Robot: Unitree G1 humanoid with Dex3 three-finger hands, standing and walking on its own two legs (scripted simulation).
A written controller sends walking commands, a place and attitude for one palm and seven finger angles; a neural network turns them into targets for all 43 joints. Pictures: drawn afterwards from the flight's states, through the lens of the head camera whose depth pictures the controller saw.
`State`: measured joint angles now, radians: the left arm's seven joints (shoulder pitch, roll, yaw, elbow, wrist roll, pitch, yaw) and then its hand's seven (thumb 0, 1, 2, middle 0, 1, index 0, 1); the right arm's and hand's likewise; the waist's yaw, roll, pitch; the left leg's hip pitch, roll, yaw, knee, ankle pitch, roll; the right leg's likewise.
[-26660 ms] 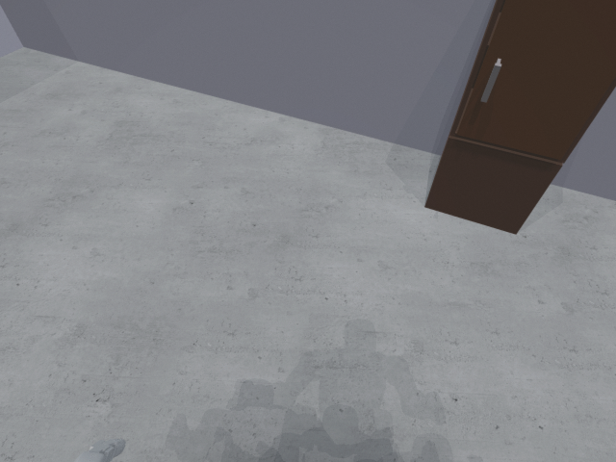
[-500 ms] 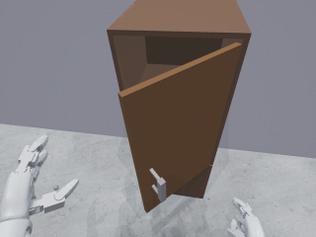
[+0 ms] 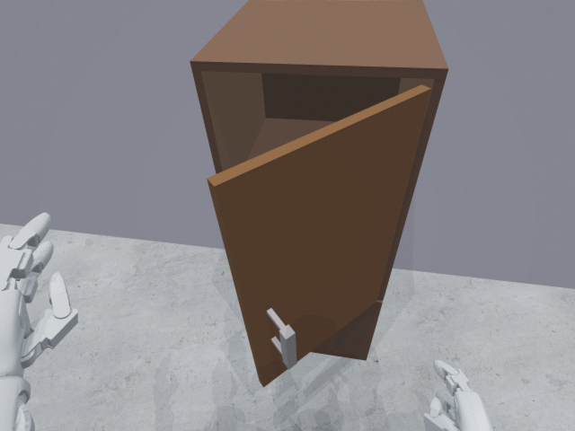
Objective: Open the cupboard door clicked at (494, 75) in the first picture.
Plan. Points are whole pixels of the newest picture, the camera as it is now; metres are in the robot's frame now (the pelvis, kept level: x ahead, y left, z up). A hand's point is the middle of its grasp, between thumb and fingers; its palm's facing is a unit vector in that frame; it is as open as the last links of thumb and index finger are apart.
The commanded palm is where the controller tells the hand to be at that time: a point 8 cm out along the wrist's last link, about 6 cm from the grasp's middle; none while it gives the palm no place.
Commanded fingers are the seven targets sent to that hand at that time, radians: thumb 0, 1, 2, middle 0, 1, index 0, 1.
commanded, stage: draw the hand back to the body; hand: left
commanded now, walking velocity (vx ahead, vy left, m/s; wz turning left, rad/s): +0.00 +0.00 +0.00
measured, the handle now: (281, 339) +0.31 +0.06 -0.11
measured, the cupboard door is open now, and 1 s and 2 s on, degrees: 46 46 46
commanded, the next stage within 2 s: step back with the hand held close in 0.08 s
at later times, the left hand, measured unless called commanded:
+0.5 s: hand (58, 331) +0.17 +0.27 +0.15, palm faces +0.35 -0.79 -0.50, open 7.4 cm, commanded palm +0.11 +0.31 +0.17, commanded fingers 0.00 0.90 0.90 -0.20 -0.30 -0.20 -0.30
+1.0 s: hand out of the picture +0.10 +0.29 +0.15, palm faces +0.43 -0.77 -0.47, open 7.4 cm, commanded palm +0.03 +0.33 +0.17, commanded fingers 0.00 0.90 0.90 -0.20 -0.30 -0.20 -0.30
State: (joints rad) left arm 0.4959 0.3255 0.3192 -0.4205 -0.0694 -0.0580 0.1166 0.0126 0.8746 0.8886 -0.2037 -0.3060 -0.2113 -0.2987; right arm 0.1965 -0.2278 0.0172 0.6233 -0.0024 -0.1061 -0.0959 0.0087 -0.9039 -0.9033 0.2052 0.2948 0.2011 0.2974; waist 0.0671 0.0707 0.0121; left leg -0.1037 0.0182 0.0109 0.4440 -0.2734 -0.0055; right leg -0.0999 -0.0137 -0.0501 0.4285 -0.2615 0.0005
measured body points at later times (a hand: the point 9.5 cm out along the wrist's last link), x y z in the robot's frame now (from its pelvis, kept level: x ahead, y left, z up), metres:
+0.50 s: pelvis -0.03 +0.01 +0.00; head -0.01 +0.00 +0.45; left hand +0.14 +0.31 +0.17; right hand +0.15 -0.23 -0.09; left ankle -0.02 +0.12 -0.74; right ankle -0.01 -0.12 -0.74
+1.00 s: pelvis -0.10 +0.03 -0.01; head -0.07 +0.05 +0.44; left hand +0.07 +0.33 +0.18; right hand +0.06 -0.21 -0.09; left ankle -0.02 +0.12 -0.74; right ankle -0.02 -0.11 -0.73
